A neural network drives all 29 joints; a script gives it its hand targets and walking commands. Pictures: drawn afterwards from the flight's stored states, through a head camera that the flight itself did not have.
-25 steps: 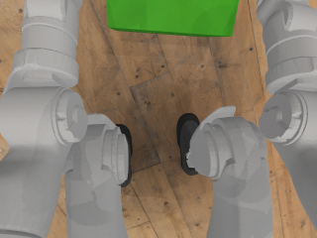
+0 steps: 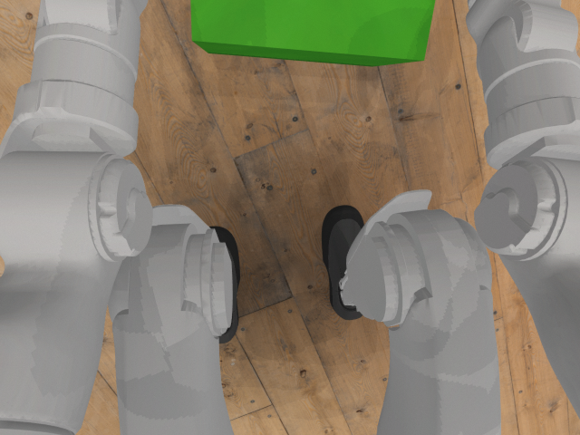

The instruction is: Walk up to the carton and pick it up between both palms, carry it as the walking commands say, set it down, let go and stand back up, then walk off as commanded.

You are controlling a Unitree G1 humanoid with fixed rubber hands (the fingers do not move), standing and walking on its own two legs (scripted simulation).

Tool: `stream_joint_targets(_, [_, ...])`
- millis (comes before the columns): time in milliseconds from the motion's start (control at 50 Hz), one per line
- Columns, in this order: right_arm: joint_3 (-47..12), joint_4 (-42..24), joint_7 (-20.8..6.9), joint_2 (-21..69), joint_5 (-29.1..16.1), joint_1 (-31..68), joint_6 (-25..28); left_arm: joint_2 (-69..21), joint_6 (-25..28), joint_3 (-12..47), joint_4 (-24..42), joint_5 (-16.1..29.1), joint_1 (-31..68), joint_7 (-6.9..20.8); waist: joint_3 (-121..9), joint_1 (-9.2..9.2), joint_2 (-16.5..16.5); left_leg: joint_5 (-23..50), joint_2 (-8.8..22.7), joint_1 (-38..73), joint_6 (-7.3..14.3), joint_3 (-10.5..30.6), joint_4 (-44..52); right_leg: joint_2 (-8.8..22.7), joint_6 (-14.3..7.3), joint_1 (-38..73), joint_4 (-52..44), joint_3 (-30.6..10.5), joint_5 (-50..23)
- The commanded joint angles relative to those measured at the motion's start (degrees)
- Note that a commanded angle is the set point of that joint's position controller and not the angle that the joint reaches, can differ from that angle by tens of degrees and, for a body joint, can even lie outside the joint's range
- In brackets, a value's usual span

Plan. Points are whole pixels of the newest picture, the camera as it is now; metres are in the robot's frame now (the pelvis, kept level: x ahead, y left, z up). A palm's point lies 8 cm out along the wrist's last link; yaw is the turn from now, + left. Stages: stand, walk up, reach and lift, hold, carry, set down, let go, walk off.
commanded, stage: set down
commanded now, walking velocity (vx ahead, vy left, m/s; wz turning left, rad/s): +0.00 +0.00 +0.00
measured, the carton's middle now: out of the picture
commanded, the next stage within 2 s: let go in 1.92 s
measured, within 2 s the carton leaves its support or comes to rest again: neither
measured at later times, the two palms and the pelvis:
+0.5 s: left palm out of the picture +0.56 +0.19 -0.16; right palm out of the picture +0.51 -0.21 -0.17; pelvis -0.02 +0.00 +0.01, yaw +1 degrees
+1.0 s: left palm out of the picture +0.58 +0.19 -0.03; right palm out of the picture +0.53 -0.21 -0.03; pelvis -0.01 +0.00 +0.08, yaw +0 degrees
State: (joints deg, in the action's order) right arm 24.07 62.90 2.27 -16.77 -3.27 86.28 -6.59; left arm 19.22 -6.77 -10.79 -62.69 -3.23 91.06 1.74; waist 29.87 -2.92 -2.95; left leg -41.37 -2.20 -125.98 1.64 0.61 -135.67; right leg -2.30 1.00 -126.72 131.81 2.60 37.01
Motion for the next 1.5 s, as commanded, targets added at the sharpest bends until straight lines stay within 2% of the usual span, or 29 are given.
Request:
stream_joint_targets(0, [-6.5, -1.0, -5.3, 21.7, -0.5, 9.3, 0.2, -14.5, -0.7, 7.1, -2.2, 0.5, 8.0, 4.2, -52.0, 1.12, 7.2, 25.9, -1.3, 25.1, -0.4, 1.8, 12.8, -3.2, 0.9, 25.9, -6.9, 0.2, -25.1])
stream_joint_targets(80, [-4.0, -0.4, 0.2, 3.6, -1.4, 6.8, 2.9, 4.4, 1.7, 5.8, -1.5, 3.4, 10.0, -1.3, -56.6, 0.21, 7.1, 27.7, -0.6, 26.0, -1.0, 2.4, 12.6, -2.2, 1.2, 28.2, -7.0, -0.5, -27.8])
stream_joint_targets(160, [-5.5, 1.5, 3.9, -4.0, -4.9, 9.7, 4.5, 12.6, 3.6, 9.3, 0.6, 9.7, 17.6, -4.5, -63.1, -2.26, 9.0, 30.3, 0.2, 27.5, -2.0, 3.5, 12.0, -1.3, 0.8, 28.3, -6.7, -1.2, -30.6])
stream_joint_targets(220, [-7.3, 1.6, 4.7, -7.7, -7.0, 12.7, 5.1, 14.2, 3.4, 12.6, -1.5, 13.8, 20.3, -4.3, -63.8, -3.96, 10.2, 28.4, 1.0, 26.2, -2.5, 3.7, 12.2, -0.2, 0.5, 27.6, -7.4, -1.4, -29.4])
stream_joint_targets(300, [-7.8, 2.7, 4.4, -9.9, -6.4, 13.4, 4.9, 14.3, 2.6, 14.4, -6.5, 16.4, 19.8, -2.9, -60.1, -5.76, 8.7, 23.2, 1.8, 21.5, -2.4, 3.9, 13.1, 0.9, 0.4, 26.3, -8.6, -1.6, -25.9])
stream_joint_targets(400, [-8.5, 1.4, 3.7, -9.8, -6.4, 14.6, 4.5, 14.8, 2.1, 15.0, -8.5, 17.6, 20.0, -1.9, -60.0, -5.95, 7.5, 21.6, 1.8, 21.0, -1.9, 4.1, 13.9, 1.1, 0.2, 27.0, -9.7, -1.5, -24.6])
stream_joint_targets(560, [-9.6, -4.6, 5.0, -9.6, -8.2, 15.0, 3.1, 18.2, 1.4, 12.4, -1.7, 15.8, 21.9, -3.6, -76.0, -4.02, 9.6, 24.9, 1.2, 31.1, -1.6, 2.4, 15.6, 0.2, 0.4, 34.3, -11.9, -0.8, -27.2])
stream_joint_targets(640, [-9.5, -7.5, 6.2, -9.6, -8.3, 13.6, 2.0, 18.7, 0.6, 11.6, 1.5, 15.1, 21.2, -4.4, -84.7, -3.89, 10.3, 25.9, 0.9, 34.6, -1.7, 1.2, 17.4, -0.2, 0.4, 37.8, -13.7, -0.3, -28.2])
stream_joint_targets(700, [-9.0, -9.0, 6.9, -9.4, -7.6, 11.9, 1.2, 18.3, -0.1, 11.3, 2.8, 15.3, 19.9, -4.4, -87.8, -4.53, 10.0, 25.7, 0.7, 35.0, -1.7, 0.7, 19.3, -0.4, 0.3, 38.5, -15.6, 0.1, -28.2])
stream_joint_targets(780, [-8.0, -11.3, 7.0, -8.8, -6.5, 9.4, 0.3, 17.4, -0.9, 10.3, 3.5, 14.7, 17.6, -4.1, -88.8, -4.9, 10.0, 25.9, 0.4, 35.3, -1.6, 0.6, 22.3, -0.7, 0.3, 37.6, -18.5, 0.4, -27.9])
stream_joint_targets(980, [-6.6, -16.4, 6.1, -6.2, -4.6, 5.0, -2.4, 16.5, -2.9, 5.6, 5.0, 10.7, 13.1, -2.3, -89.2, -3.38, 9.4, 26.9, -0.5, 37.5, -1.1, 0.6, 31.4, -1.5, 0.7, 38.5, -27.5, 0.5, -27.9])
stream_joint_targets(1100, [-5.3, -18.2, 5.8, -5.3, -3.0, 3.1, -3.8, 16.1, -4.0, 3.3, 6.1, 8.6, 11.4, -1.0, -90.5, -3.19, 9.0, 27.8, -1.1, 40.0, -1.3, 0.5, 37.7, -2.1, 1.1, 41.3, -33.9, 0.5, -29.0])
stream_joint_targets(1300, [-3.4, -22.1, 5.3, -4.8, -1.4, 0.0, -5.2, 15.7, -5.2, 1.4, 9.8, 6.7, 9.7, 0.5, -95.1, -3.49, 10.3, 31.9, -1.7, 49.2, -1.9, 0.2, 48.2, -2.4, 1.5, 48.1, -44.7, 0.6, -32.0])
stream_joint_targets(1480, [-2.9, -23.5, 4.2, -3.8, -0.9, -3.1, -5.8, 15.2, -5.7, 0.1, 10.0, 5.4, 7.3, 1.7, -94.7, -3.61, 10.6, 34.2, -1.7, 57.1, -2.1, 0.4, 58.7, -2.0, 1.9, 54.1, -55.5, 0.3, -33.8])
